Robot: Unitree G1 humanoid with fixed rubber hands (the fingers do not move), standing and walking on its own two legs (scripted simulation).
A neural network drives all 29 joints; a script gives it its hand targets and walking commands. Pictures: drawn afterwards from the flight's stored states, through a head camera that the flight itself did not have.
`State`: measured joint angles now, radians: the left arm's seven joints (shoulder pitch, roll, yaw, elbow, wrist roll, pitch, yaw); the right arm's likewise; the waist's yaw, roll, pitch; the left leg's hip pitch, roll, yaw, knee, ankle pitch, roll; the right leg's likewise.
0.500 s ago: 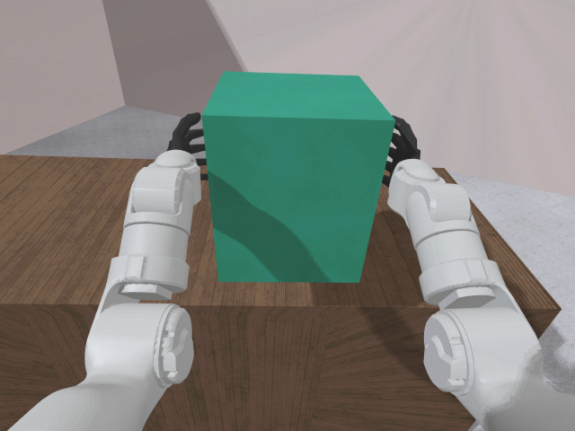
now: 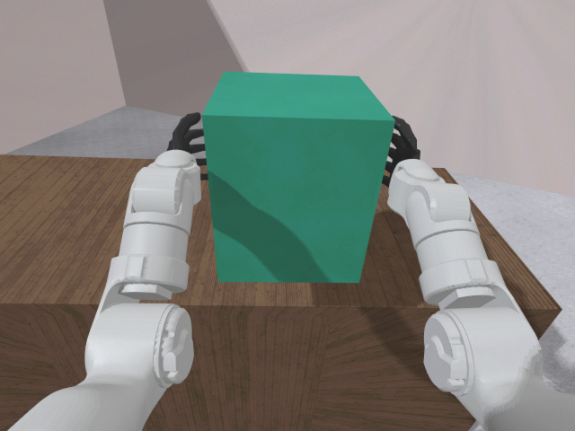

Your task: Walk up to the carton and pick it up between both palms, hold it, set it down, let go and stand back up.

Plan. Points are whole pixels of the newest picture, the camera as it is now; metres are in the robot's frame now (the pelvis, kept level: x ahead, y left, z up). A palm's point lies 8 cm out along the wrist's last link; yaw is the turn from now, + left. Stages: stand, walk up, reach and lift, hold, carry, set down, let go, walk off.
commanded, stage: hold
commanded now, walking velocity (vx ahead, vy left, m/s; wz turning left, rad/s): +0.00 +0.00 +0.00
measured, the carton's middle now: (290, 175) +0.43 +0.01 +0.22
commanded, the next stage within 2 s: set down in 0.10 s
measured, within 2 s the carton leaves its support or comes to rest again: neither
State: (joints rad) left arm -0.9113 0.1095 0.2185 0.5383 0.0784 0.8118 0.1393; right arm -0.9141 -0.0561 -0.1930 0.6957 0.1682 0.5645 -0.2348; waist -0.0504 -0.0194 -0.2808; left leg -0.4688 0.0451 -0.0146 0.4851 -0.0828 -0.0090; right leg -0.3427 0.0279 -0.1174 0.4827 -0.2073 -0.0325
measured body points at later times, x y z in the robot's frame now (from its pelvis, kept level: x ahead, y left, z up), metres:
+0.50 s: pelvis +0.00 +0.01 +0.00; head -0.06 +0.04 +0.45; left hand +0.41 +0.19 +0.23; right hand +0.41 -0.12 +0.23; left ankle +0.10 +0.12 -0.73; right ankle +0.03 -0.10 -0.73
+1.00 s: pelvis +0.03 -0.01 +0.00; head +0.01 +0.01 +0.45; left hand +0.45 +0.16 +0.18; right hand +0.46 -0.14 +0.20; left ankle +0.10 +0.12 -0.73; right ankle +0.03 -0.10 -0.73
